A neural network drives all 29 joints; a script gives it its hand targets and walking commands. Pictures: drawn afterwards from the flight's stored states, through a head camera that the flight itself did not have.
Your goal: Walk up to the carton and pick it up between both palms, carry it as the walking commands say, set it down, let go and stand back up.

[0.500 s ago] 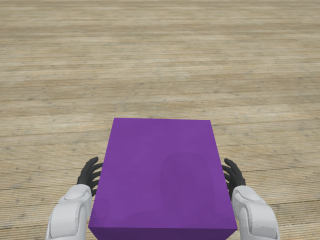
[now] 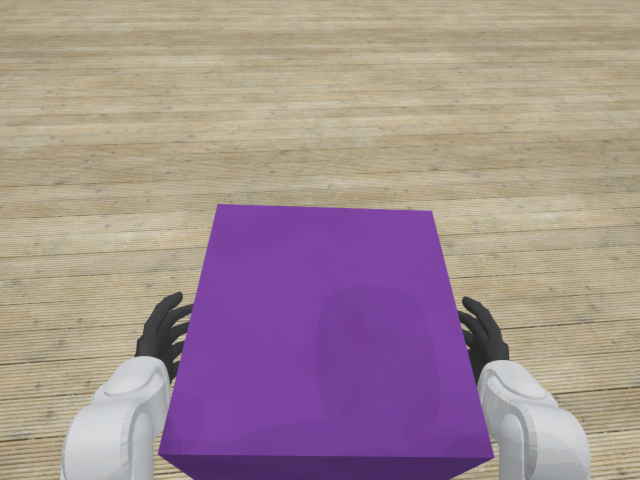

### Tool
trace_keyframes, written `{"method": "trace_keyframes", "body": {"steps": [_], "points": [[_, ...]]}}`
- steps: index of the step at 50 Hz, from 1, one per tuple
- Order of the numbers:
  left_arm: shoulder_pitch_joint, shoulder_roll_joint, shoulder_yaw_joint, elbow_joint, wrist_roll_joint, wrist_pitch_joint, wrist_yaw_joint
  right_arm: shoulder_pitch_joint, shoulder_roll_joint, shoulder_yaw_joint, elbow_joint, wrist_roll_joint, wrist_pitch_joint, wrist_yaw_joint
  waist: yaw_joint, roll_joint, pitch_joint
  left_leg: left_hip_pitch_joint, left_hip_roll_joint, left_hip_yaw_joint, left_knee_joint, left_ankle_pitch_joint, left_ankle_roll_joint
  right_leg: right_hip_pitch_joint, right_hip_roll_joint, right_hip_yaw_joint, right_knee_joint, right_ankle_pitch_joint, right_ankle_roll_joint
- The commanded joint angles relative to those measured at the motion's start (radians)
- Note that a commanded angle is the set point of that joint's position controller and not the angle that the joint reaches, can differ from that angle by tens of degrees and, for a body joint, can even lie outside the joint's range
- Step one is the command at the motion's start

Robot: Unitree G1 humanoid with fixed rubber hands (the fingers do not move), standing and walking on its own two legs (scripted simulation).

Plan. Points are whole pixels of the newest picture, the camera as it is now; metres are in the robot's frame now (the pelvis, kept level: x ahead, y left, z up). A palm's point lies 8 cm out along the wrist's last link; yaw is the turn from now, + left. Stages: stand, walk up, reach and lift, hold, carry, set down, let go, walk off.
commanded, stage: carry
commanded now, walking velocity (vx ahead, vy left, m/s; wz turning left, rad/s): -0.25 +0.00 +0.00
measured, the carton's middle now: (320, 358) +0.29 +0.00 +0.01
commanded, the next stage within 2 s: none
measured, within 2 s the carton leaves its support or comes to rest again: neither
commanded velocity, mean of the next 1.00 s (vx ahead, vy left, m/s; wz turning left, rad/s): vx -0.25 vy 0.00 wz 0.00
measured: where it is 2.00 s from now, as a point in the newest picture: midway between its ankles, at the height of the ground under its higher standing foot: outside the picture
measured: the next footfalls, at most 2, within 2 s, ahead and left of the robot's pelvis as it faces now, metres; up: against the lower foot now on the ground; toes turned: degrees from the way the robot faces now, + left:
left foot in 0.60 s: -0.09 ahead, +0.11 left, +0.00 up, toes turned +5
right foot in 0.86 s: -0.14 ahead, -0.13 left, +0.00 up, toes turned -8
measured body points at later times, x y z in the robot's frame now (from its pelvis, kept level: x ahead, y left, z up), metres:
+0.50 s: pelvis -0.09 +0.00 -0.01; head -0.07 -0.01 +0.43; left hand +0.17 +0.18 +0.04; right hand +0.17 -0.19 +0.04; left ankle -0.05 +0.11 -0.70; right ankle +0.06 -0.11 -0.73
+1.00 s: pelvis -0.20 +0.01 +0.00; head -0.18 +0.00 +0.45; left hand +0.07 +0.17 +0.06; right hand +0.05 -0.19 +0.05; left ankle -0.16 +0.12 -0.72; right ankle -0.18 -0.12 -0.73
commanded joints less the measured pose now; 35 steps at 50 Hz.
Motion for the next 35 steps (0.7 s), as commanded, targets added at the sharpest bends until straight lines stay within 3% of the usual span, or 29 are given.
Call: {"method": "trace_keyframes", "body": {"steps": [1,8,13,16,18,20,21,23,25,26,27,28,29,30,31,32,33,35], "points": [[-0.442,-0.698,-0.712,-0.138,-0.267,0.076,-0.199,-0.432,0.700,0.763,-0.175,0.284,0.081,0.175,0.002,-0.021,-0.351,0.101,0.115,-0.077,-0.040,0.276,0.031,0.191,-0.159,0.119,-0.006,0.349,-0.015],[-0.604,-0.758,-0.706,-0.100,-0.280,0.102,-0.221,-0.559,0.776,0.747,-0.113,0.296,0.110,0.197,0.004,0.023,-0.211,-0.014,0.125,-0.129,-0.128,-0.014,0.049,0.082,-0.122,0.130,-0.034,0.024,-0.013],[-0.634,-0.806,-0.709,-0.103,-0.292,0.098,-0.224,-0.607,0.819,0.754,-0.136,0.314,0.108,0.202,0.010,0.070,-0.247,-0.062,0.139,-0.161,-0.167,-0.140,0.071,0.093,-0.079,0.103,0.026,-0.081,-0.020],[-0.642,-0.819,-0.711,-0.115,-0.298,0.091,-0.227,-0.605,0.832,0.758,-0.141,0.313,0.106,0.202,0.013,0.056,-0.269,-0.105,0.129,-0.151,-0.140,-0.199,0.074,0.104,-0.086,0.128,0.033,-0.137,-0.026],[-0.645,-0.819,-0.712,-0.119,-0.299,0.086,-0.230,-0.594,0.836,0.760,-0.139,0.310,0.104,0.201,0.013,-0.033,-0.262,-0.128,0.080,-0.108,-0.059,-0.253,0.057,0.082,-0.137,0.208,-0.077,-0.222,-0.037],[-0.632,-0.822,-0.715,-0.111,-0.298,0.084,-0.234,-0.578,0.828,0.753,-0.124,0.295,0.102,0.198,0.007,-0.258,-0.302,-0.003,-0.047,0.020,0.369,-0.236,0.030,-0.068,-0.315,0.404,-0.315,-0.350,-0.077],[-0.633,-0.820,-0.720,-0.118,-0.292,0.080,-0.234,-0.580,0.829,0.759,-0.130,0.296,0.098,0.196,0.003,-0.271,-0.292,0.038,-0.069,0.006,0.462,-0.233,0.023,-0.139,-0.350,0.403,-0.375,-0.399,-0.090],[-0.624,-0.830,-0.739,-0.140,-0.294,0.073,-0.232,-0.573,0.834,0.758,-0.150,0.300,0.086,0.195,0.001,-0.215,-0.320,0.029,-0.062,0.007,0.491,-0.233,0.022,-0.100,-0.323,0.299,-0.368,-0.311,-0.062],[-0.628,-0.842,-0.744,-0.160,-0.302,0.066,-0.222,-0.563,0.836,0.753,-0.154,0.308,0.077,0.196,0.001,-0.173,-0.364,0.046,-0.055,0.021,0.281,-0.236,0.025,0.007,-0.264,0.212,-0.311,-0.172,-0.010],[-0.621,-0.837,-0.745,-0.176,-0.297,0.061,-0.213,-0.563,0.835,0.757,-0.162,0.318,0.075,0.198,0.005,-0.165,-0.390,0.055,-0.051,0.009,0.139,-0.245,0.029,0.077,-0.246,0.203,-0.248,-0.092,-0.006],[-0.610,-0.824,-0.742,-0.187,-0.286,0.056,-0.204,-0.561,0.831,0.764,-0.169,0.325,0.073,0.202,0.002,-0.143,-0.416,0.110,-0.036,-0.027,-0.017,-0.213,0.035,0.102,-0.220,0.186,-0.173,-0.042,0.009],[-0.599,-0.803,-0.733,-0.192,-0.271,0.051,-0.198,-0.558,0.833,0.774,-0.174,0.328,0.072,0.206,-0.002,-0.042,-0.419,0.164,0.054,-0.171,-0.191,-0.167,0.056,0.086,-0.159,0.141,-0.067,-0.041,0.050],[-0.566,-0.783,-0.718,-0.196,-0.254,0.050,-0.194,-0.553,0.812,0.776,-0.173,0.330,0.070,0.209,0.003,0.199,-0.390,0.198,0.274,-0.447,-0.224,0.057,0.120,-0.057,-0.061,0.060,0.122,-0.137,0.067],[-0.546,-0.766,-0.700,-0.183,-0.241,0.054,-0.191,-0.562,0.818,0.790,-0.196,0.346,0.071,0.213,0.005,0.292,-0.345,0.148,0.402,-0.489,-0.200,0.356,0.205,-0.131,0.005,0.037,0.384,-0.360,0.072],[-0.541,-0.783,-0.703,-0.153,-0.247,0.049,-0.192,-0.549,0.804,0.800,-0.193,0.337,0.076,0.218,-0.004,0.208,-0.316,0.087,0.385,-0.347,-0.153,0.498,0.218,-0.170,-0.009,0.125,0.532,-0.352,0.035],[-0.553,-0.807,-0.727,-0.142,-0.258,0.044,-0.192,-0.532,0.803,0.790,-0.186,0.329,0.072,0.221,-0.002,0.132,-0.296,0.073,0.312,-0.259,-0.115,0.541,0.182,-0.161,-0.015,0.134,0.576,-0.297,0.017],[-0.568,-0.820,-0.743,-0.142,-0.278,0.043,-0.199,-0.522,0.805,0.777,-0.193,0.316,0.068,0.217,0.002,0.096,-0.298,0.108,0.253,-0.214,-0.078,0.662,0.151,-0.158,-0.005,0.121,0.566,-0.265,0.007],[-0.557,-0.817,-0.762,-0.144,-0.295,0.043,-0.204,-0.514,0.777,0.769,-0.211,0.294,0.063,0.210,0.008,0.138,-0.311,0.184,0.222,-0.140,-0.019,0.855,0.136,-0.164,-0.006,0.065,0.466,-0.242,0.013]]}}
